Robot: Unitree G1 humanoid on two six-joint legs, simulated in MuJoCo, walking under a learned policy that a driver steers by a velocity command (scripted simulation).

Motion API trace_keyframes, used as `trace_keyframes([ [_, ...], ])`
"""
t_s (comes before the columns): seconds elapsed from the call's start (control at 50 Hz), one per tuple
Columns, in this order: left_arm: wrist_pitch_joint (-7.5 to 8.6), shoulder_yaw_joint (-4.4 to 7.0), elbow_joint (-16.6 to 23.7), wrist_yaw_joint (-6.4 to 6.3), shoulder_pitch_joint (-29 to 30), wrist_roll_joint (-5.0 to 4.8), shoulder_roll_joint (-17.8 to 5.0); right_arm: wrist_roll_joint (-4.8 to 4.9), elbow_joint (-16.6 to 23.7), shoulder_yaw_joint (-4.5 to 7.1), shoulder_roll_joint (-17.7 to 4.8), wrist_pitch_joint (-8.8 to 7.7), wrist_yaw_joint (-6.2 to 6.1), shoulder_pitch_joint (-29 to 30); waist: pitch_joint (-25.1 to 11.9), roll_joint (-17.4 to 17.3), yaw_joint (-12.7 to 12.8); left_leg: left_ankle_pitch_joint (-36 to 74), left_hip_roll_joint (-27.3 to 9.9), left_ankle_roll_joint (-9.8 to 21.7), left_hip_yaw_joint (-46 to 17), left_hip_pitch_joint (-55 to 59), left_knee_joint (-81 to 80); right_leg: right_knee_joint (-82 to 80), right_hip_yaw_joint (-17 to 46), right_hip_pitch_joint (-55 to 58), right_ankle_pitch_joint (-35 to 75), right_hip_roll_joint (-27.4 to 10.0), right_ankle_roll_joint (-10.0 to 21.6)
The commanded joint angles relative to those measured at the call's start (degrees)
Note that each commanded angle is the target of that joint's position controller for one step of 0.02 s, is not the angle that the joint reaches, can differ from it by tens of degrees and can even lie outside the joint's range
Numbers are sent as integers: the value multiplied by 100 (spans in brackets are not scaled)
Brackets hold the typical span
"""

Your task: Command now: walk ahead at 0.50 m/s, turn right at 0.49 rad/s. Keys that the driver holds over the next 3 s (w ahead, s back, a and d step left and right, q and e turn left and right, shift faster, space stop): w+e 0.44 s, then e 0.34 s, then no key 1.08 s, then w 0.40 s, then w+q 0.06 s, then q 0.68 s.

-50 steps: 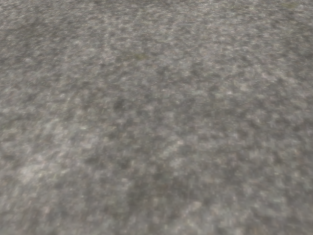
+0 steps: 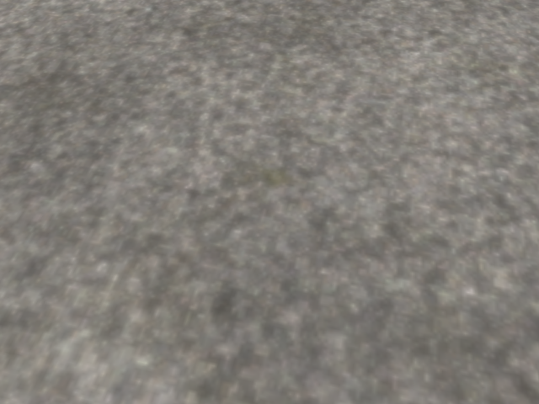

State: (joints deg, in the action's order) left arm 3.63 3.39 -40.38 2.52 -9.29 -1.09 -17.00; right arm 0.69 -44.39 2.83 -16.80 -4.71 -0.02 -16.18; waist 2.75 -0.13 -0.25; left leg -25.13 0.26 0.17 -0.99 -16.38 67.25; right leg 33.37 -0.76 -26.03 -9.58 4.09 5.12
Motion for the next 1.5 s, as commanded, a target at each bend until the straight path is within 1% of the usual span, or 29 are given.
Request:
trace_keyframes([
  [0.02, 33, 193, 263, -96, -656, 51, -681, -84, 768, 156, -759, -321, 11, 549, -712, 22, 256, 474, -525, 55, -466, -2439, 44, -1742, 2624, 2510, 336, -1615, 1178],
  [0.1, 39, 212, 386, -193, -428, 72, -770, -171, 750, 133, -549, -98, -28, 300, -454, 273, -73, 866, -555, -290, -280, -1853, -876, -2059, 1976, 1318, 1428, -1287, 1253],
  [0.2, -41, 274, 239, -322, -760, -15, -929, -137, 964, 10, -276, -117, -5, 1340, -308, 434, 326, 2772, -178, -491, -155, -1286, -3018, -1945, 1479, 856, 870, -809, 809],
  [0.3, -141, 286, 111, -360, -1089, -53, -887, -22, 1065, 122, -563, -233, 99, 1665, -349, 584, 379, 2592, -18, -319, -427, -985, -3878, -1327, 2290, 1564, 268, -1101, 624],
  [0.36, -167, 237, 192, -349, -926, -2, -683, -46, 856, 281, -800, -312, 69, 787, -660, 697, -143, 2202, -101, 74, -337, 311, -4250, -422, 2391, 1523, 541, -884, 328],
  [0.38, -140, 111, 283, -319, -928, 56, -339, -150, 797, 367, -1075, -334, 18, 35, -1347, 221, -482, 1851, -932, 435, -1084, 1632, -4170, 965, 1970, 987, 99, -554, 120],
  [0.4, -80, -10, 445, -320, -1687, -46, 41, -236, 634, 489, -1580, -259, 9, -545, -2078, -1473, -241, 851, -2257, 1381, -3543, 3535, -4537, 2885, 1112, -938, -2117, 298, -293],
  [0.42, -60, 49, 383, -331, -1747, -127, -470, -76, 578, 440, -1225, -215, 50, -621, -1949, -1603, -317, -603, -2546, 1530, -4639, 3544, -4913, 3838, 1096, -1872, -2400, -140, -389],
  [0.44, -87, 161, 387, -334, -1189, -109, -866, -58, 660, 327, -806, -189, 29, -361, -1198, -933, -489, -727, -2247, 1258, -3785, 2913, -5027, 4135, 1102, -2079, -1853, -376, -434],
  [0.46, -127, 191, 477, -348, -750, -34, -886, -127, 704, 262, -663, -142, 9, -18, -682, -530, -442, 454, -1995, 1080, -2865, 2184, -5026, 4100, 913, -1925, -1460, -527, -501],
  [0.5, -184, 248, 590, -327, -567, 32, -774, -190, 669, 169, -431, -109, -12, 378, -273, -551, -153, 2999, -1596, 961, -1605, 1250, -5032, 3701, 853, -1451, -1211, -740, -612],
  [0.56, -335, 183, 664, -313, -647, -5, -392, -140, 513, 215, -543, -113, -16, 523, -299, -728, 34, 4711, -1455, 1067, -631, 878, -5130, 3036, 499, -1157, -1185, -764, -776],
  [0.66, -400, 117, 797, -190, -249, 34, -248, -66, 347, 317, -861, 86, -143, 742, -591, -617, -26, 4810, -1441, 1043, 305, 908, -5219, 1468, 195, -593, 348, -797, -767],
  [0.76, -429, 229, 1047, -2, 222, 51, -448, 99, 179, 382, -1060, 188, -134, 691, -525, -573, -106, 4453, -1572, 829, 606, 1245, -4712, 373, -18, -134, 294, -659, -441],
  [0.82, -415, 415, 903, -48, -524, 98, -733, 174, 111, 361, -959, 226, -123, 615, -873, -237, 304, 4708, -1214, 480, 873, 1031, -3114, -742, -231, 1247, 806, -206, -18],
  [0.84, -413, 548, 911, -178, -934, 127, -1252, -29, 152, 275, -764, 204, -91, 324, -1296, 676, 405, 3036, -803, 74, 1049, -3, -1703, -773, 905, 2557, 3308, -1066, 387],
  [0.86, -398, 513, 1106, -267, -699, 234, -1669, -288, 329, 71, -336, 186, -18, -101, -1895, 1840, -15, -1629, 46, -351, 743, -1825, 291, -557, 3130, 3826, 5176, -2739, 1743],
  [0.88, -367, 376, 1134, -228, -774, 211, -1114, -133, 179, 152, -775, 216, 33, 175, -2571, 997, 423, -1473, -89, -354, -270, -1780, 745, -859, 3160, 3552, 4116, -2693, 1872],
  [0.9, -325, 289, 1096, -200, -472, 186, -904, 46, 259, 187, -877, 285, 32, 513, -1959, 730, 347, -1120, -290, -307, -253, -1997, 723, -917, 2508, 3109, 3545, -2406, 1565],
  [0.92, -316, 236, 1011, -200, -249, 106, -716, 18, 226, 164, -761, 347, -20, 607, -1548, 400, 223, -811, -439, -304, -235, -2020, 302, -1006, 2100, 2624, 2809, -2055, 1195],
  [1.0, -362, 207, 954, -268, 337, 216, -721, -61, 63, 138, -594, 553, -143, 345, -1085, 690, -171, -72, -350, -473, -20, -827, -892, -1420, 1355, 1027, 2055, -1522, 935],
  [1.1, -373, 161, 698, -312, 307, 222, -605, -73, 45, 57, -440, 584, -149, 557, -1069, 807, 33, 527, -336, -408, -24, -159, -2333, -1488, 1399, 867, 652, -1511, 863],
  [1.16, -395, 53, 535, -284, 375, 173, -389, -141, -55, 39, -329, 551, -73, 407, -836, 685, -153, 1377, -202, -178, 167, 653, -3718, -1373, 1362, 468, -760, -1281, 480],
  [1.18, -375, -12, 390, -270, 116, 196, -204, -236, -49, 25, -368, 532, -50, 391, -743, 489, -132, 1721, -379, -46, -69, 931, -4142, -1276, 1267, 291, -1228, -1062, 149],
  [1.2, -354, -34, 322, -256, -115, 272, -135, -290, 36, 71, -730, 514, -64, 445, -587, -168, 104, 2043, -1013, 197, -741, 892, -4423, -771, 933, 140, -1624, -662, -179],
  [1.22, -351, -28, 329, -260, -294, 254, -27, -257, -41, 81, -771, 504, -58, 792, -479, -1075, 433, 706, -1196, 516, -924, -152, -4689, -676, 413, 801, -1144, -324, -421],
  [1.26, -394, 48, 295, -317, 194, 261, -304, -289, 23, -36, -346, 403, -29, 1042, -184, -894, 217, -494, -811, 241, -727, -844, -4979, -558, 471, 1501, -418, -405, -478],
  [1.34, -429, 64, 64, -369, 50, 238, -255, -159, -172, -50, -408, 261, -77, 677, -153, -427, 83, 367, -563, 59, -397, -370, -4641, -731, 648, 1384, -143, -524, -339],
  [1.5, -385, 94, -412, -408, -73, 170, -167, -127, -422, -85, -320, 287, -100, 508, -421, 49, -21, 1457, -428, 134, -223, 145, -4385, -695, 653, 1610, 816, -576, -415],
])
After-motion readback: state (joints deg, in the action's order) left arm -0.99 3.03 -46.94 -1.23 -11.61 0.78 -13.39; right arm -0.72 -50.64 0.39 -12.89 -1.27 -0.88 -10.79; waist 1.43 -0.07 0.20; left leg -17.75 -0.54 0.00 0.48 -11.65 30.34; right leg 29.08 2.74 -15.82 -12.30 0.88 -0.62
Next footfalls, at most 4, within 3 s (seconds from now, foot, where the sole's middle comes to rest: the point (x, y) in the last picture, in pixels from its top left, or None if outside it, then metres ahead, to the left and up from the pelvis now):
0.38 left None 0.41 0.12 -0.76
0.84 right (363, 390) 0.47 -0.18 -0.76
1.18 left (265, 353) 0.56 0.05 -0.76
2.58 left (356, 248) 0.87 -0.21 -0.76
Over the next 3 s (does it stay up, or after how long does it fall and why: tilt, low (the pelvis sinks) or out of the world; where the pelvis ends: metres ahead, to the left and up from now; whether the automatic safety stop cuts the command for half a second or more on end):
stays up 0.75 -0.25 0.01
